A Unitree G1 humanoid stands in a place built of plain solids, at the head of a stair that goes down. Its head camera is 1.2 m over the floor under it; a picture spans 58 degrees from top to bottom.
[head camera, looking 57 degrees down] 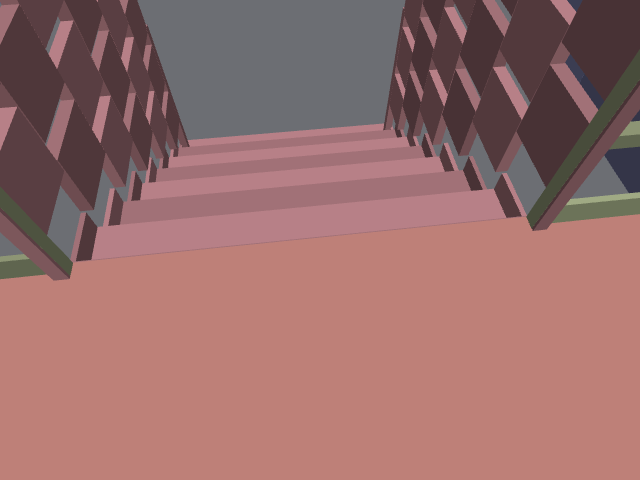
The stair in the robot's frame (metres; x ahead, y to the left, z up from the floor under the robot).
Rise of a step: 0.17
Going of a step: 0.26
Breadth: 1.62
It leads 7 degrees to the left of straight ahead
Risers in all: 8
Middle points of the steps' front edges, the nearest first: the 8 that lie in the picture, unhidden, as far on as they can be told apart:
0.79 0.04 0.00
1.05 0.07 -0.17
1.31 0.10 -0.35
1.56 0.14 -0.52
1.82 0.17 -0.69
2.08 0.20 -0.87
2.34 0.23 -1.04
2.60 0.26 -1.21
